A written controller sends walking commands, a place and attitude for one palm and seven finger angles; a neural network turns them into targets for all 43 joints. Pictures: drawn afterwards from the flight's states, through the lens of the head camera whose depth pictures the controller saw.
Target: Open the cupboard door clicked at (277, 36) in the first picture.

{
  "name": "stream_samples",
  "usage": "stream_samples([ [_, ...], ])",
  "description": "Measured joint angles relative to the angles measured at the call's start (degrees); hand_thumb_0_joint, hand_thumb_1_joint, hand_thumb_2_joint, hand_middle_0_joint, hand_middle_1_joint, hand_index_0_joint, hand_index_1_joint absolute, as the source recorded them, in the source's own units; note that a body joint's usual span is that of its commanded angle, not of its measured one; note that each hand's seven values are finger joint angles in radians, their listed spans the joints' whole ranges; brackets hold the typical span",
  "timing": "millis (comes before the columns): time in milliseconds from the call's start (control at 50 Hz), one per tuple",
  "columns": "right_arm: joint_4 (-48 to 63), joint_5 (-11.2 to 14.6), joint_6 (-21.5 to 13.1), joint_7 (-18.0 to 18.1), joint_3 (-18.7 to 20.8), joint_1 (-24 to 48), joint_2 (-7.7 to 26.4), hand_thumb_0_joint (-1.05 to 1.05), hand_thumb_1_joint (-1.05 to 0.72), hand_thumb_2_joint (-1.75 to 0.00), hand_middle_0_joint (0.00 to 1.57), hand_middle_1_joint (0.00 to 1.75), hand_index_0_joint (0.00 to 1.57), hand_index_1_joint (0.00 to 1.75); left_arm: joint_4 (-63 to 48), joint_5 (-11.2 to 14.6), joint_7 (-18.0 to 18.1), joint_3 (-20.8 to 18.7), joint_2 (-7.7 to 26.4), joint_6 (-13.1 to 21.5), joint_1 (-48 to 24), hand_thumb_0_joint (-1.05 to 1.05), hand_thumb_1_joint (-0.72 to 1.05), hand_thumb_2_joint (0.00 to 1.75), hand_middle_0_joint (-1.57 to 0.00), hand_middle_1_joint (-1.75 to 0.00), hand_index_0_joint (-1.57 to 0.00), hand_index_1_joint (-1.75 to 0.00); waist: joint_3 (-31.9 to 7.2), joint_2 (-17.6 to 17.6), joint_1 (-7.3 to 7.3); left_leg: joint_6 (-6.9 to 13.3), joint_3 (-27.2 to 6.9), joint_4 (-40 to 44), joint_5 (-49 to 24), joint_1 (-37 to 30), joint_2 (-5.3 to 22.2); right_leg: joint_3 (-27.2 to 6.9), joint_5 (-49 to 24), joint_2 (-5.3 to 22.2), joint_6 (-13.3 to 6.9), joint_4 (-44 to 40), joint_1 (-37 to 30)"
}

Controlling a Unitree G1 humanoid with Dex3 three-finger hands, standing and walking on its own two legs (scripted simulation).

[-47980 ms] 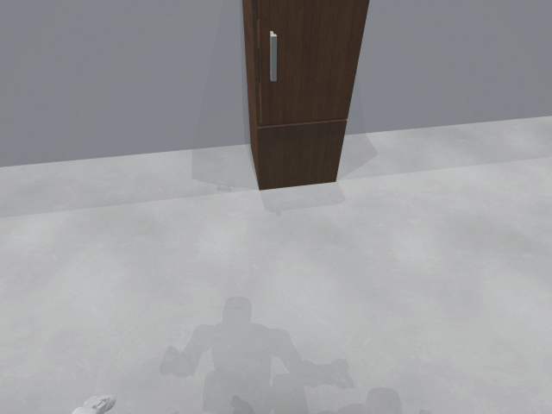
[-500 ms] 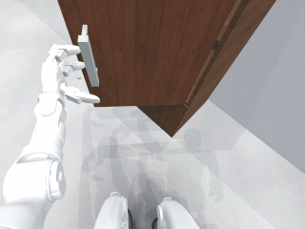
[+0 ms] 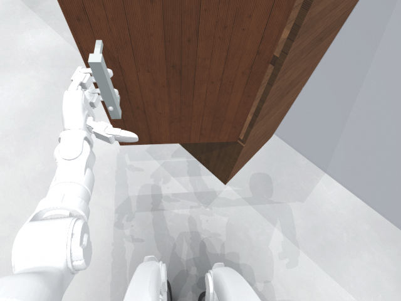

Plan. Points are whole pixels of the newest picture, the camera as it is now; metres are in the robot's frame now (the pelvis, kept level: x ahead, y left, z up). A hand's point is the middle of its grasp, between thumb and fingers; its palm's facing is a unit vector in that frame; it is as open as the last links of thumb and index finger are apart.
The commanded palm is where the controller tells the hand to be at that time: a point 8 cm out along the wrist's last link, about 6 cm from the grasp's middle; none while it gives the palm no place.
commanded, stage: slide the fingers in behind the handle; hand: left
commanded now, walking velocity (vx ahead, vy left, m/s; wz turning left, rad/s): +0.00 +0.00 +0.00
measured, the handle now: (108, 83) +0.54 +0.16 +0.06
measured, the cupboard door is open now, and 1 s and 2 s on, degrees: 48 48 64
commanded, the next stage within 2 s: close the thumb around the handle in 0.66 s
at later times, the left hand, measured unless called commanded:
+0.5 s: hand (119, 107) +0.49 +0.14 +0.05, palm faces +0.04 -1.00 -0.03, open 14.0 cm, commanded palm +0.46 +0.19 +0.06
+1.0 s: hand (116, 107) +0.49 +0.15 +0.05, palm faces +0.03 -1.00 -0.02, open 12.4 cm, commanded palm +0.46 +0.18 +0.06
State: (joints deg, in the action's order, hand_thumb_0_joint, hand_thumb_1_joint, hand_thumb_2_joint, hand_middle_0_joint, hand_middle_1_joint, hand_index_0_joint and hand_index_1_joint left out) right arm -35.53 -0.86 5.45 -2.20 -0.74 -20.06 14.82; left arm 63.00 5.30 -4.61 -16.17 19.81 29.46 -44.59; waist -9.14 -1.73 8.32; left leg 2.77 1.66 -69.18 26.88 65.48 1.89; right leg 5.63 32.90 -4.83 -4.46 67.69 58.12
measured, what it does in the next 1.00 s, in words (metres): stands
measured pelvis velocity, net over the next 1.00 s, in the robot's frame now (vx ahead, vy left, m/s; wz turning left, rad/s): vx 0.00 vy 0.02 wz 0.00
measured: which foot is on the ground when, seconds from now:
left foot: down 0.00-1.00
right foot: down 0.00-1.00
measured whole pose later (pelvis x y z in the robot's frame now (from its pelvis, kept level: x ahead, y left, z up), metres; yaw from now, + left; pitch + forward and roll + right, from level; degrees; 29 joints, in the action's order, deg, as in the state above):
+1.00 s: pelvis +0.00 +0.02 +0.00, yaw +0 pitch +24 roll -4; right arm -36.5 -1.6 5.6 -2.9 -0.5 -20.1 14.6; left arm 65.1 4.0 -1.2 -13.5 17.4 30.1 -47.1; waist -9.4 -2.3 8.6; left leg 4.0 2.0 -69.6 27.2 66.5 1.2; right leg 5.3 32.9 -4.2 -3.2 67.6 58.8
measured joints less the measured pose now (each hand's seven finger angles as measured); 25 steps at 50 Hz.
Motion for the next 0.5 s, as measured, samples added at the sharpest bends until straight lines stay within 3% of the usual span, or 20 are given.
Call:
stream_samples([
  [80, -0.35, -0.02, -0.14, -0.15, 0.23, 0.30, 0.08, 0.00, -0.91, -0.90, 0.20, 0.30, 0.20, 0.30, -0.35, -0.01, 0.26, 1.01, -0.51, 0.65, -0.12, -0.01, -0.50, 0.30, -0.30, -1.20, -0.30, -1.20, -0.19, -0.11, -0.19, -0.17, -0.14, -0.13, 0.08, 0.17, -0.04, 0.14, 0.17, 0.02, -0.16, 0.20, 0.16],
  [180, -0.28, 0.02, -0.01, -0.16, 0.10, 0.54, 0.06, 0.00, -0.91, -0.90, 0.20, 0.30, 0.20, 0.30, 1.07, -0.32, 0.82, 1.64, -0.91, -0.95, -1.26, -0.01, -0.50, 0.30, -0.30, -1.20, -0.30, -1.20, -0.17, -0.33, -0.03, -0.22, -0.16, -0.04, 0.05, 0.19, -0.12, 0.15, 0.23, 0.08, -0.22, 0.23, 0.21],
  [320, -0.30, -0.39, -0.38, -0.50, 0.08, 0.14, -0.29, 0.00, -0.91, -0.90, 0.20, 0.30, 0.20, 0.30, 0.69, -0.48, 2.54, 0.67, -1.79, -0.22, -1.31, -0.01, -0.50, 0.30, -0.30, -1.20, -0.30, -1.20, -0.32, -0.38, 0.19, -0.22, 0.16, 0.03, 0.12, 0.37, -0.05, -0.20, 0.27, 0.03, -0.20, 0.34, 0.59],
  [500, -0.56, -0.26, 0.12, -0.61, 0.01, -0.63, -0.39, 0.00, -0.91, -0.90, 0.20, 0.30, 0.20, 0.30, 1.22, -0.82, 2.14, 0.96, -1.39, -0.23, -0.99, -0.01, -0.50, 0.30, -0.30, -1.20, -0.30, -1.20, -0.24, -0.59, 0.03, 0.00, 0.35, 0.24, 0.19, 0.02, -0.17, -0.42, 0.29, 0.13, 0.05, 0.11, 0.25],
])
